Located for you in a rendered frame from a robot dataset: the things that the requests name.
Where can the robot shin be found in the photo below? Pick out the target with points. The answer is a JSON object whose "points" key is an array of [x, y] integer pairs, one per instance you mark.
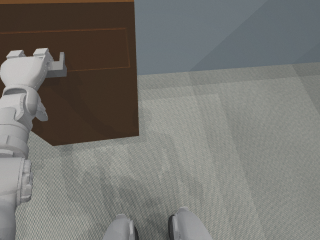
{"points": [[120, 216], [181, 209]]}

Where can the robot left shin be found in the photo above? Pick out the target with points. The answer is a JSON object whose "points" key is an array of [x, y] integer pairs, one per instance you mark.
{"points": [[120, 216]]}

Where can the cabinet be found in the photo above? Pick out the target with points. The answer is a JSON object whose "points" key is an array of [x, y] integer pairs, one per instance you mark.
{"points": [[86, 105]]}

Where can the left robot forearm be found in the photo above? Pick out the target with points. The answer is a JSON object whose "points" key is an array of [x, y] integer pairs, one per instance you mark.
{"points": [[18, 107]]}

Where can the drawer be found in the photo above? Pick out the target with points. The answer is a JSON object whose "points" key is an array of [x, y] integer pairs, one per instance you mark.
{"points": [[92, 48]]}

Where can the robot left upper arm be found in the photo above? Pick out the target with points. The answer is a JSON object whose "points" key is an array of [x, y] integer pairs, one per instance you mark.
{"points": [[16, 183]]}

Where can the robot right shin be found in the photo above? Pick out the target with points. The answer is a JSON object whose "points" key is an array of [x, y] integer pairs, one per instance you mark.
{"points": [[181, 209]]}

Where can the robot left hand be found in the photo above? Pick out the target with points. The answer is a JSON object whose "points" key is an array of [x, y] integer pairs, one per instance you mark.
{"points": [[30, 71]]}

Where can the handle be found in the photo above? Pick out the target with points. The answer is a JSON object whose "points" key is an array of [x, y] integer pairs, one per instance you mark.
{"points": [[57, 68]]}

